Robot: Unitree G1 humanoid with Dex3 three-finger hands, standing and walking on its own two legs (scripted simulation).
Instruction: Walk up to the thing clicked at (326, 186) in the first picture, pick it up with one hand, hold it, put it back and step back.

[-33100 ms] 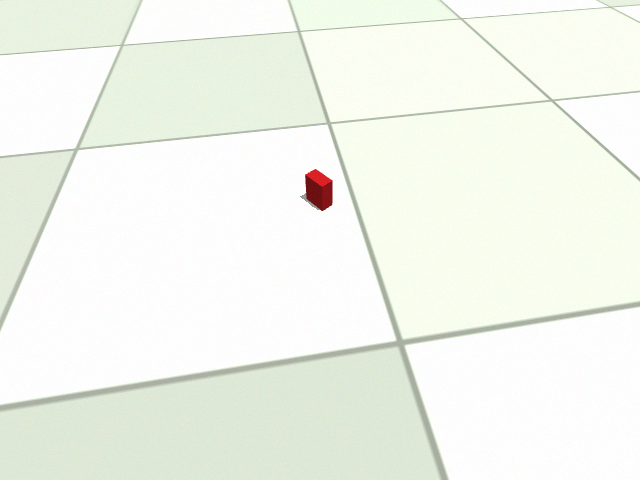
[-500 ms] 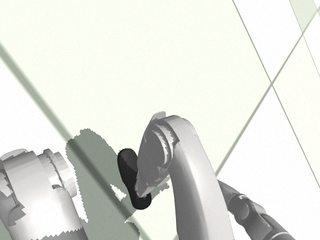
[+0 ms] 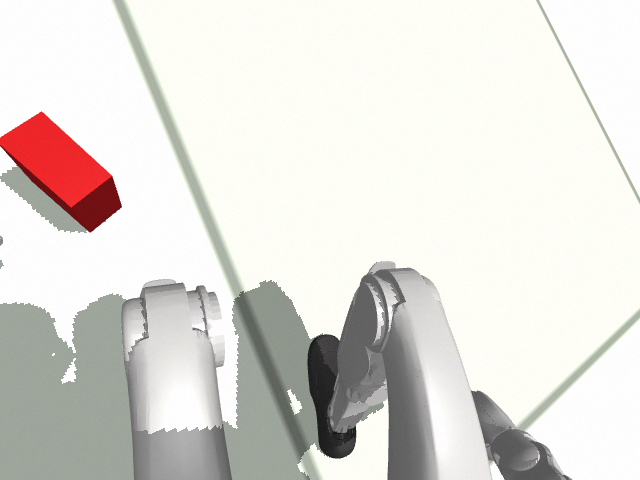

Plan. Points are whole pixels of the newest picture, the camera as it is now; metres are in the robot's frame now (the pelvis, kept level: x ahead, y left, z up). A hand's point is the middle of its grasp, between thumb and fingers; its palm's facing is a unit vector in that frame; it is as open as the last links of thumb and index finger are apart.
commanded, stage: home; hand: left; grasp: from the side
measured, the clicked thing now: (68, 178) +0.49 +0.30 -0.25
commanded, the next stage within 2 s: none
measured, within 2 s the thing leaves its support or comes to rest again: neither
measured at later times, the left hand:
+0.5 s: hand out of the picture +0.28 +0.33 +0.07, palm faces +0.27 -0.84 -0.47, open 16.8 cm
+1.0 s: hand out of the picture +0.25 +0.22 +0.28, palm faces +0.30 -0.89 -0.34, open 16.9 cm
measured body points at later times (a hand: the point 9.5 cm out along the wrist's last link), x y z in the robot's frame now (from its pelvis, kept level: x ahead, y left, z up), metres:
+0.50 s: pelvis +0.03 -0.02 +0.17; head +0.21 +0.06 +0.57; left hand +0.26 +0.37 +0.10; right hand +0.24 -0.23 +0.05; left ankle +0.08 +0.11 -0.29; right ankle +0.14 -0.15 -0.29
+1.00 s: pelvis +0.10 -0.02 +0.36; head +0.15 +0.00 +0.81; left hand +0.24 +0.26 +0.30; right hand +0.29 -0.24 +0.28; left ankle +0.08 +0.11 -0.29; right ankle +0.14 -0.15 -0.29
